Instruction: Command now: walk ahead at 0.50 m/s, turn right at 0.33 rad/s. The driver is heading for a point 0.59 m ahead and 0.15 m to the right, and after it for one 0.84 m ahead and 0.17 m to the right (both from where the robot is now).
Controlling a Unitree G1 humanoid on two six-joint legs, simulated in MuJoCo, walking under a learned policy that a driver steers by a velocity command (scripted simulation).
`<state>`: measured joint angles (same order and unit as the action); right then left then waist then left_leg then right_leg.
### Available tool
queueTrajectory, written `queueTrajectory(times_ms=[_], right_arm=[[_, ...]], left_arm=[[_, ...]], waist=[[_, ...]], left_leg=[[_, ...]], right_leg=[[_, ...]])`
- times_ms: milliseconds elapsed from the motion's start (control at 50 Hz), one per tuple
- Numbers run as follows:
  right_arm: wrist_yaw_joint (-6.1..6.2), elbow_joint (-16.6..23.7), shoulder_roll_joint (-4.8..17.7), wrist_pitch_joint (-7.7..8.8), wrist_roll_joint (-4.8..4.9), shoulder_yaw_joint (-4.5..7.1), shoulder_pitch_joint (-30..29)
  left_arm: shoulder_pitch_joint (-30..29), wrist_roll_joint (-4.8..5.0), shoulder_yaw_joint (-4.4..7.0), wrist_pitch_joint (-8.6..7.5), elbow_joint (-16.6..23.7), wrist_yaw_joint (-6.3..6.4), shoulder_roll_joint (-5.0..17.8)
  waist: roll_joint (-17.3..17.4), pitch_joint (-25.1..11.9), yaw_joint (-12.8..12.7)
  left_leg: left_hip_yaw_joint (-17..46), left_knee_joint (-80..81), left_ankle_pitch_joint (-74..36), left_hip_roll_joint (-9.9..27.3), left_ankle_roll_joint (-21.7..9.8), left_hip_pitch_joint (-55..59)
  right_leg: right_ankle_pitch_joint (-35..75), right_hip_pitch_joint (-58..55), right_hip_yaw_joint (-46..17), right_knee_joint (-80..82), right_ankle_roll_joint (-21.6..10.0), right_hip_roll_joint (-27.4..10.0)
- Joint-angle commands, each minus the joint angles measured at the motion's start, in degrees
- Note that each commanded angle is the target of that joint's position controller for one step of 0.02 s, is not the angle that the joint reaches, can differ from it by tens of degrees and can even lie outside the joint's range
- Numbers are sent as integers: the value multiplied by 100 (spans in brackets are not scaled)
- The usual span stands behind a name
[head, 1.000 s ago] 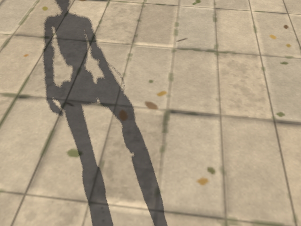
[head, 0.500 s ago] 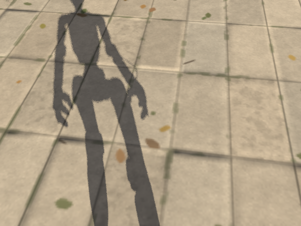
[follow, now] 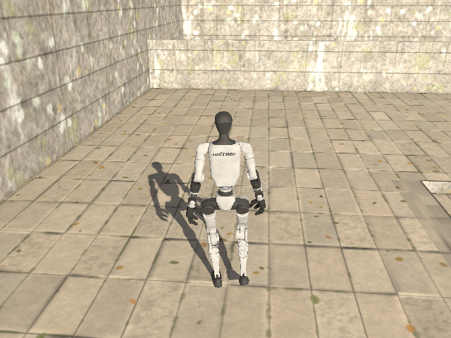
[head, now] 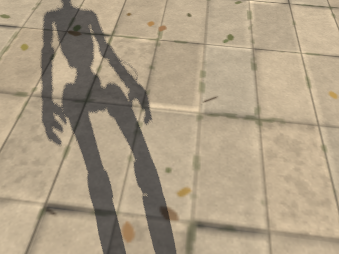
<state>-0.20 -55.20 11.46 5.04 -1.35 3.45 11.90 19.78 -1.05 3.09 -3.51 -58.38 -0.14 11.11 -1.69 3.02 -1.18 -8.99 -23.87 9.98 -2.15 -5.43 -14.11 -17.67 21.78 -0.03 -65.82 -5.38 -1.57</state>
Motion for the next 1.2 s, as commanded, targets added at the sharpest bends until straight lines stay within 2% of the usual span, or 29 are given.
queueTrajectory(times_ms=[20, 80, 180, 280, 320, 360, 400, 420, 440, 460, 480, 500, 520, 540, 580, 620, 740, 840, 900, 940, 960, 980, 1000, 1020, 1040, 1060, 1080, 1120, 1200], right_arm=[[62, 14, 292, 177, 58, 21, 584], [90, -43, 448, 220, 67, 49, 867], [137, -126, 408, 209, 51, 0, 1243], [238, -289, 558, 135, 39, 15, 1691], [283, -295, 674, 85, 25, 40, 1652], [322, -251, 850, 16, -2, 97, 1505], [259, -124, 989, -74, 6, 149, 1333], [207, 50, 945, -72, 47, 144, 1167], [79, 512, 337, -18, 95, 62, 1245], [27, 732, 744, 71, 60, 98, 563], [-2, 860, 686, 151, 112, 67, 258], [11, 799, 713, 188, 130, 75, 381], [32, 793, 695, 115, 46, 84, 399], [27, 749, 626, -10, -76, 65, 559], [-20, 804, 552, -206, -159, 55, 571], [-61, 920, 512, -287, -142, 33, 299], [-134, 1297, 540, -318, -66, -27, -864], [-184, 1532, 530, -257, 8, -114, -1574], [-169, 1453, 636, -216, 41, -83, -1148], [-83, 1074, 864, -188, 38, 30, 16], [-46, 794, 933, -147, -16, 89, 878], [15, 615, 1361, -144, -129, 215, 1762], [-27, 599, 1782, -182, -131, 328, 1607], [-116, 657, 1498, -221, 119, 293, 1087], [-129, 790, 1247, -244, 129, 235, 612], [-137, 791, 1008, -241, 89, 175, 462], [-108, 763, 924, -218, 90, 144, 453], [-65, 678, 909, -145, 132, 116, 545], [-44, 598, 1084, -61, 120, 130, 851]], left_arm=[[432, -72, 81, 147, 174, -91, 143], [-142, -60, 93, 244, 407, -150, 140], [-1190, -23, 30, 231, 809, -230, 115], [-1948, -65, -42, 211, 1167, -264, 102], [-1821, -78, -3, 213, 1181, -256, 193], [-1302, -91, 76, 225, 1064, -222, 344], [-216, -125, 232, 166, 751, -167, 610], [459, -201, 399, 137, 603, -99, 1050], [159, -124, 544, 190, 761, -73, 1644], [308, -18, 525, 275, 787, -51, 1635], [-46, 15, 448, 274, 772, 1, 1376], [-297, 38, 362, 240, 770, 7, 1043], [-471, 59, 303, 176, 784, 31, 892], [-564, 87, 264, 106, 822, 54, 819], [-406, 130, 253, -27, 793, 41, 910], [-145, 119, 268, -85, 740, 23, 1036], [642, 102, 180, -102, 575, 16, 958], [895, -20, 90, -143, 460, 77, 934], [615, -91, 72, -180, 444, 149, 1049], [455, -146, 92, -162, 437, 189, 1178], [299, -100, 98, -139, 479, 187, 1230], [275, -53, 35, -172, 676, 184, 1078], [892, 68, -19, -191, 761, 65, 635], [456, -107, 16, -212, 825, 57, 978], [-42, -70, 26, -271, 1005, 14, 1050], [-264, -65, 10, -305, 1087, -6, 1015], [-324, -100, 2, -254, 1137, -17, 953], [-197, -169, -44, -68, 1209, -47, 799], [-457, -131, -98, 84, 1332, -23, 659]], waist=[[479, -62, -59], [506, 74, -36], [528, 293, 140], [545, 375, 325], [660, 219, 188], [854, -106, -87], [737, -703, -564], [218, -1104, -940], [-1253, -1464, -401], [-171, -1432, -630], [88, -712, -417], [497, -248, -107], [578, -99, 116], [496, -124, 249], [345, -194, 333], [186, -162, 272], [-154, -83, -214], [-229, 149, -438], [-313, 33, -82], [-361, -535, 434], [-232, -914, 874], [343, -1496, 1143], [1684, -1755, 521], [753, -1361, 446], [463, -621, 354], [73, -282, 249], [4, -123, 115], [239, -212, -80], [327, -186, -70]], left_leg=[[1330, 1563, -803, 1653, -281, 499], [772, 1626, -1319, 1581, -143, 678], [66, 1584, -2132, 1405, 10, 950], [-349, 1283, -3239, 1636, -2, 1758], [-544, 779, -4648, 1717, 22, 2046], [-664, -142, -5920, 1793, -1, 2220], [-689, -2069, -5303, 1787, -30, 1782], [-719, -3814, -3489, 1563, 133, 624], [-304, -6079, 1989, 167, 517, -2126], [924, -6345, 1746, 182, 472, -2917], [1092, -5950, 1202, 548, 424, -3150], [1065, -5280, 883, 754, 428, -2792], [1099, -4829, 818, 884, 492, -2431], [1091, -4577, 775, 924, 578, -2043], [993, -4202, 739, 913, 716, -1870], [855, -3739, 347, 922, 795, -2043], [662, -2261, -877, 826, 687, -2581], [411, -1293, -954, 579, 322, -2577], [309, -896, -375, 185, -36, -1670], [273, -731, 48, -204, -282, -561], [394, -293, -289, -157, -436, 504], [1794, -289, -145, 959, -807, 1850], [4889, 281, -405, 2291, -1828, 3142], [5085, 715, 280, 2099, -1711, 2723], [4220, 850, 326, 1958, -1563, 1911], [3731, 1020, -178, 1722, -1403, 1301], [3349, 1082, -668, 1481, -1262, 872], [2843, 1201, -1232, 1160, -1116, 435], [1946, 1028, -4095, 925, -924, 172]], right_leg=[[396, 755, -219, -73, 52, -361], [948, 1399, -102, 150, 121, -441], [1788, 1691, 249, 1489, 187, -346], [1619, 1474, 815, 2699, -26, -110], [1173, 1084, 997, 2861, -235, 139], [545, 472, 1129, 2887, -506, 472], [350, -906, 978, 3526, -810, 747], [-7, -2134, -126, 4039, -1123, 48], [439, -3905, -3362, 4463, -2062, -1655], [309, -3729, -3902, 5053, -2205, -1780], [392, -3096, -3158, 5198, -1950, -1721], [1047, -2285, -2615, 5333, -1631, -1480], [1671, -1820, -2129, 5349, -1397, -1153], [2099, -1496, -1777, 5375, -1302, -913], [2753, -1299, -1469, 5367, -1241, -660], [3101, -1300, -1243, 5440, -1123, -537], [3739, -2186, -984, 5457, -505, -438], [4088, -2935, -675, 5521, -410, -699], [5758, -3045, -316, 5057, -283, -865], [6952, -3149, -109, 3711, -193, -876], [6416, -2691, 85, 2560, -130, -743], [4369, -1521, 339, 777, -44, -421], [-921, 835, 300, -1224, 251, 863], [-774, 1424, -497, -1466, 118, 477], [-241, 1616, -481, -1220, 128, 191], [4, 1485, -418, -870, 167, 4], [64, 1293, -404, -569, 243, -118], [68, 904, -332, -85, 444, -227], [466, 838, 54, 783, 743, -189]])
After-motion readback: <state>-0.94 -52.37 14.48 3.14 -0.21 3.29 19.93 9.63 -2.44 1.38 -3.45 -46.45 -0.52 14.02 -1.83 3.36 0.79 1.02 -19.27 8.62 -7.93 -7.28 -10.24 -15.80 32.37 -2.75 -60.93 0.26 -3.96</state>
